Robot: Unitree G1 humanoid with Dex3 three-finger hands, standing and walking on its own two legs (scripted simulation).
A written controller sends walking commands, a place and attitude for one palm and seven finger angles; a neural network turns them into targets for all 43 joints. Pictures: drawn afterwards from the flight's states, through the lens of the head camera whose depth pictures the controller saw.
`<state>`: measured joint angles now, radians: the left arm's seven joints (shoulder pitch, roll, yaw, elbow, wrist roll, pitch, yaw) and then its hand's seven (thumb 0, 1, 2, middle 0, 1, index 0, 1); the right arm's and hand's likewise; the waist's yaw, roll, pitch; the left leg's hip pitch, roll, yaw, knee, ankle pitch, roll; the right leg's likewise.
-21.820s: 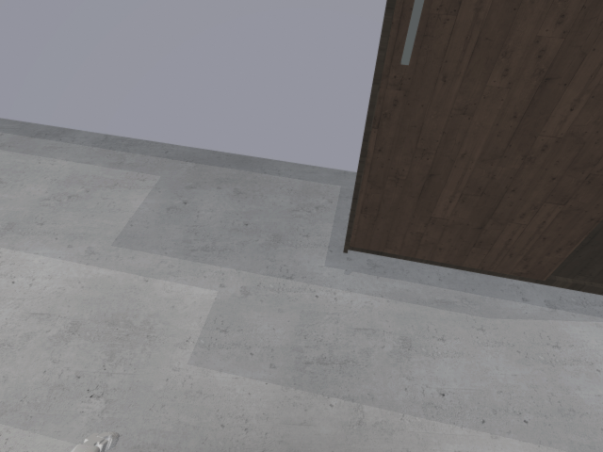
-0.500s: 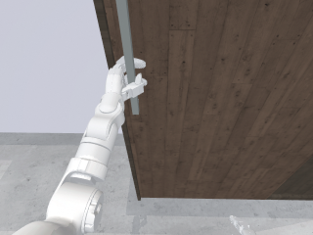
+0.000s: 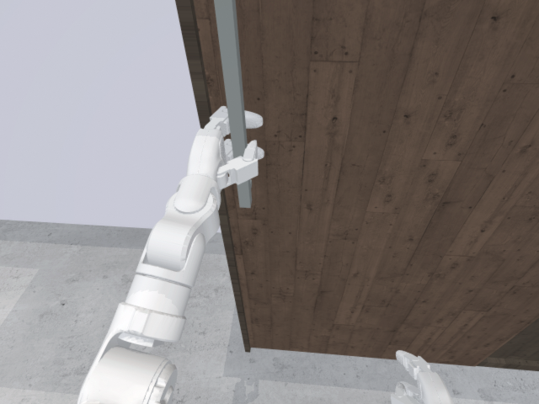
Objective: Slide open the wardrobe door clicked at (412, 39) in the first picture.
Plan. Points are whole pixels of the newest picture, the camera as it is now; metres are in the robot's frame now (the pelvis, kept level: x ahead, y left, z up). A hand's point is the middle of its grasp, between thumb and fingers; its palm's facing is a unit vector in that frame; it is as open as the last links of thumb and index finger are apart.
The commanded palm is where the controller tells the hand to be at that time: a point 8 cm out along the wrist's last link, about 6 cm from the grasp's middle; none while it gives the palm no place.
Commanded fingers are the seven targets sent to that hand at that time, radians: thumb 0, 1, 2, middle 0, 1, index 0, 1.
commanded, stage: tug the door sideways, standing still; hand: left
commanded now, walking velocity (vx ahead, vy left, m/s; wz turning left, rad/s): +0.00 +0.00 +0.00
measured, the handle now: (239, 115) +0.44 +0.08 +0.23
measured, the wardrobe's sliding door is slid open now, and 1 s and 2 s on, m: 0.00 0.01 0.24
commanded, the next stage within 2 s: step sideways, sliding the door along in 0.44 s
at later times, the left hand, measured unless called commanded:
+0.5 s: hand (255, 163) +0.38 +0.05 +0.19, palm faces +0.01 -1.00 -0.07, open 5.8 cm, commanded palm +0.36 +0.05 +0.19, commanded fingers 0.00 0.90 0.90 -0.45 -1.40 -0.45 -1.40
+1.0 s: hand (261, 164) +0.40 +0.04 +0.18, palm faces +0.10 -0.99 -0.08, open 5.9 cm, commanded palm +0.37 +0.03 +0.19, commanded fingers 0.00 0.90 0.90 -0.45 -1.40 -0.45 -1.40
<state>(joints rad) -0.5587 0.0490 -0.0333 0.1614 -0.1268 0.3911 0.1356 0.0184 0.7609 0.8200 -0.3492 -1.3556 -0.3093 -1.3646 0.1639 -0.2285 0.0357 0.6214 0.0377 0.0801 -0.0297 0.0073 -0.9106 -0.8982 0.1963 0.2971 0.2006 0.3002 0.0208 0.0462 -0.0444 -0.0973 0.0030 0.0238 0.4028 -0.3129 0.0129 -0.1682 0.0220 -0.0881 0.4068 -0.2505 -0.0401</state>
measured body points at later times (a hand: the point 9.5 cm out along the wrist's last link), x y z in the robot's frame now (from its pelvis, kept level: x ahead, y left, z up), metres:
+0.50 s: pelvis -0.04 +0.01 +0.00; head -0.04 +0.00 +0.45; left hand +0.38 +0.11 +0.20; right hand +0.09 -0.20 -0.13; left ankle -0.07 +0.11 -0.74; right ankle -0.02 -0.09 -0.74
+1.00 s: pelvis -0.02 -0.08 -0.02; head +0.04 -0.08 +0.43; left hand +0.39 +0.10 +0.19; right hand +0.13 -0.28 -0.14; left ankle -0.07 +0.11 -0.74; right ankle +0.02 -0.23 -0.74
